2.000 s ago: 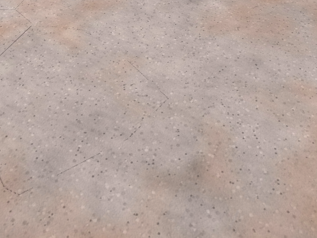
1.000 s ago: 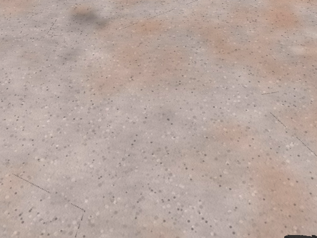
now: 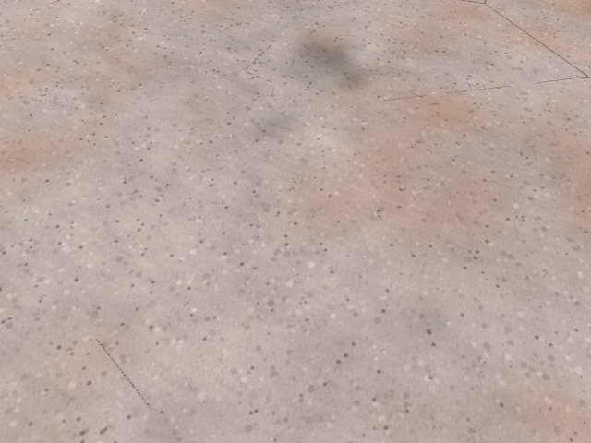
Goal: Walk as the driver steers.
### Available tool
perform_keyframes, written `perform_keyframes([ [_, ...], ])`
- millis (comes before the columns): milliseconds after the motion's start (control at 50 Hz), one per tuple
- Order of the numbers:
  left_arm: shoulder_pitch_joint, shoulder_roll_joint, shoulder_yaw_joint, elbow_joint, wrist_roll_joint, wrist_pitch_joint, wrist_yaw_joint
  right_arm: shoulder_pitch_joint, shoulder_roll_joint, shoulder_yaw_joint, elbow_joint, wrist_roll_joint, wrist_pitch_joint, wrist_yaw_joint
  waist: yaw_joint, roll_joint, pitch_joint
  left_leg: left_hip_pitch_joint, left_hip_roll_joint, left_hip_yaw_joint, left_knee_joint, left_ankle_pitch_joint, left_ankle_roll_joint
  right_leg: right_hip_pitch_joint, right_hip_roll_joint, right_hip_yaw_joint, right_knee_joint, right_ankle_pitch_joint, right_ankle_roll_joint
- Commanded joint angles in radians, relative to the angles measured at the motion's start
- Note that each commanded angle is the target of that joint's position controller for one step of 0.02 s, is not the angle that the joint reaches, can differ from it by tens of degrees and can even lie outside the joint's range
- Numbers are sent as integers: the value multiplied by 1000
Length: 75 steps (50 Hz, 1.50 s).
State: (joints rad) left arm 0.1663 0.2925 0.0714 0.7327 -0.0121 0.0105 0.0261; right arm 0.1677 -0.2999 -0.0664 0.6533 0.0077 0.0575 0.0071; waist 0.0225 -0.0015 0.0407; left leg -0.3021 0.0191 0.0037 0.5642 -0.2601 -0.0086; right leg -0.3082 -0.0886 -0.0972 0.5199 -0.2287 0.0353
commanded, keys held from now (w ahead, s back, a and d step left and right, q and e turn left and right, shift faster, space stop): no key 0.10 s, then e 0.50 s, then w+e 0.02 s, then w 0.38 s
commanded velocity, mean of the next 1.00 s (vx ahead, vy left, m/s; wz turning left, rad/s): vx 0.11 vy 0.00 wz -0.22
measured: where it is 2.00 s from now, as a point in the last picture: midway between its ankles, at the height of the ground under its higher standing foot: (386, 434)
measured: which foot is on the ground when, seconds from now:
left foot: down 0.00-0.46, up 0.48-0.90, down 0.92-1.00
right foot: down 0.00-0.00, up 0.02-0.42, down 0.44-0.92, up 0.94-1.00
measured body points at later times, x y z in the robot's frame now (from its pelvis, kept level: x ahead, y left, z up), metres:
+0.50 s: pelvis -0.02 +0.00 +0.00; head +0.01 -0.03 +0.45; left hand +0.12 +0.27 -0.10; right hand +0.12 -0.30 -0.11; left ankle +0.00 +0.12 -0.72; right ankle -0.05 -0.09 -0.73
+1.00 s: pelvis +0.06 +0.01 +0.00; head +0.07 +0.02 +0.45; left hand +0.23 +0.25 -0.12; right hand +0.09 -0.29 -0.09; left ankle +0.08 +0.12 -0.73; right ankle -0.05 -0.09 -0.69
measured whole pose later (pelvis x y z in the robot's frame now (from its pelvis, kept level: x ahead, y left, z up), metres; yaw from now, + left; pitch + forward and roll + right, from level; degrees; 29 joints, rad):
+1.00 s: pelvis +0.06 +0.01 +0.00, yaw -17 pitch +1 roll +1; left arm 0.28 0.30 0.04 0.77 -0.02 -0.03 0.00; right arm 0.23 -0.28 -0.07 0.79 0.01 -0.10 0.02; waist 0.01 -0.04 -0.02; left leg -0.24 -0.02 0.02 0.49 -0.27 0.03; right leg -0.31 0.04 0.10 0.85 -0.48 -0.05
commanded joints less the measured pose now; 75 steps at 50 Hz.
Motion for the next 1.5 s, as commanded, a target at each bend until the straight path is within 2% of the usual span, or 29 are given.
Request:
perform_keyframes([
  [20, 51, 28, -8, -54, 58, -20, -22, 85, -218, -51, -62, -17, -6, -21, 13, 281, -166, 352, 309, -367, -178, 606, 167, -228, 8, -22, 278, -345, 18],
  [40, -47, 92, 15, -74, 36, -17, -6, 91, -186, -39, -67, -49, -24, -11, -69, 254, -162, 185, 376, -423, -221, 539, 317, -250, 34, 92, 419, -444, 33],
  [60, -62, 136, 29, -65, 12, -8, 3, 59, -166, -32, -59, -55, -42, -4, -58, 183, -117, 139, 315, -357, -241, 439, 305, -242, 25, 121, 503, -393, 29],
  [120, 23, 117, 36, 1, 19, 17, 18, -55, -91, -7, -42, -25, -66, -9, 0, 153, -92, 102, 210, -212, -239, 402, 214, -200, 16, 147, 528, -220, 41],
  [160, 71, 78, 25, 34, 9, 17, 10, -64, -24, 16, -16, -34, -73, -14, 16, 148, -114, 100, 177, -133, -235, 424, 200, -116, 15, 145, 459, -150, 54],
  [300, -6, 114, 18, -11, -10, 17, 0, -31, -138, -28, 30, -18, -46, -39, -54, 138, -75, 200, 276, -208, -211, 385, 262, -108, 35, 96, 251, -230, 38],
  [420, 75, 82, 17, 4, -8, 23, -24, -98, -137, -43, 32, 3, -23, -55, 5, 118, -102, 188, 273, -117, -126, 470, 210, 23, 66, 32, 44, -90, -33],
  [440, 89, 99, 21, 4, -1, 22, -27, -79, -131, -46, 45, 13, -20, -55, 15, 91, -95, 149, 233, -72, -74, 361, 151, 82, 66, 63, -77, 54, -68],
  [460, 106, 179, 42, -4, 6, 20, -18, -58, -95, -42, 41, -2, -23, -53, -7, -82, -107, 11, 138, 38, 119, 165, 56, 196, -57, 269, -162, 294, -134],
  [480, 106, 275, 65, -14, 10, 14, -14, -144, -52, -28, -17, -31, -32, -55, 3, -298, -65, -244, -48, 102, 292, -252, -39, 254, -259, 569, -186, 553, -317],
  [500, 129, 234, 52, -28, 38, -7, -17, -206, -69, -33, -29, -30, -37, -57, 57, -212, -104, -308, -55, -31, 509, -434, -46, 268, -301, 618, -208, 565, -409],
  [520, 90, 213, 45, -32, 39, -25, -17, -171, -91, -43, -14, -12, -37, -50, 23, -138, -102, -327, -30, -75, 587, -374, -38, 266, -259, 533, -198, 524, -375],
  [560, -1, 181, 39, -51, 1, -31, -8, -124, -109, -55, 19, -11, -34, -54, -17, -75, -77, -358, -5, -89, 566, -233, -47, 269, -172, 436, -179, 454, -283],
  [600, 2, 162, 30, -57, -5, -21, 2, -109, -94, -54, 25, -12, -39, -53, -23, -91, -99, -303, -19, -78, 557, -155, -70, 249, -128, 401, -177, 487, -271],
  [680, 71, 155, 28, -43, -8, -17, 12, -139, -81, -44, 23, 5, -62, -29, 25, -140, -79, -302, -8, -48, 297, -45, -73, 271, -95, 444, -288, -160, -263],
  [820, 92, 193, 26, -20, 1, -39, -12, -149, -87, -29, 26, 17, -134, 8, 55, -154, -4, -125, -7, -4, 16, -45, -23, 152, -115, 482, -307, -255, -267],
  [920, 45, 107, -7, -30, 1, -44, -25, 80, -103, -38, 101, 17, -164, 5, -74, -91, -46, 252, 27, -37, -147, 26, 53, -53, -29, 436, -133, -267, -193],
  [940, 14, 32, -29, -50, 11, -52, -27, 202, -155, -47, 122, 4, -167, -3, -114, 61, -83, 373, 191, -242, -228, -67, 106, -169, 68, 303, 151, -253, -130],
  [960, 8, 52, -23, -108, -12, -70, -20, 269, -269, -75, 148, -11, -166, 9, -102, 291, -67, 442, 363, -640, -364, -320, 262, -419, 159, 173, 395, -363, -90],
  [980, 1, 145, 2, -98, -25, -82, -17, 242, -193, -55, 139, -3, -172, 15, -103, 194, 5, 408, 392, -695, -390, -449, 302, -527, 97, 218, 548, -366, -88],
  [1000, 7, 159, 9, -87, -27, -90, -24, 203, -139, -37, 127, 3, -174, 13, -85, 161, 44, 398, 344, -602, -388, -433, 271, -566, 60, 224, 598, -261, -95],
  [1060, -22, 111, 6, -82, -2, -99, -40, 146, -105, -18, 109, -5, -166, 8, -64, 108, 44, 338, 245, -380, -415, -141, 211, -531, -9, 180, 547, -64, -79],
  [1200, -170, 17, -28, -136, -2, -102, -59, 215, -138, -19, 133, 6, -146, -12, -108, 99, 37, 225, 157, -111, -443, 233, 194, -336, 28, 77, 147, 215, -8],
  [1320, -196, 73, -11, -161, -12, -107, -81, 253, -169, -29, 162, 21, -126, -15, -68, 112, 44, 335, 243, -110, -373, 406, 162, -232, 57, 91, 6, 191, -77],
  [1380, 147, 171, 41, -78, -4, -100, -56, 239, -152, -17, 150, 6, -113, -21, 119, 89, -194, 183, 156, -45, 83, 660, 97, 304, 55, 100, 6, 163, -161],
  [1400, 274, 283, 64, -62, 27, -95, -46, 340, -32, 19, 111, -9, -124, -16, 99, -147, -387, -182, 24, -4, 498, 205, 35, 715, -235, 498, 9, 48, -284],
  [1420, 296, 230, 49, -51, 21, -94, -52, 364, -25, 27, 129, 15, -143, -14, 97, -287, -503, -325, -64, -134, 695, -306, 25, 749, -341, 851, -194, -155, -349],
  [1440, 226, 163, 27, -51, 14, -95, -50, 261, -133, -6, 111, 48, -150, -10, 101, -185, -303, -425, -4, -161, 770, -264, 36, 603, -304, 727, -232, -243, -294],
  [1500, 56, 74, 2, -46, 22, -110, -51, 165, -116, -15, 93, 26, -133, -15, 1, -100, -70, -343, 114, -117, 641, -48, 40, 225, -185, 374, -316, -29, -226],
])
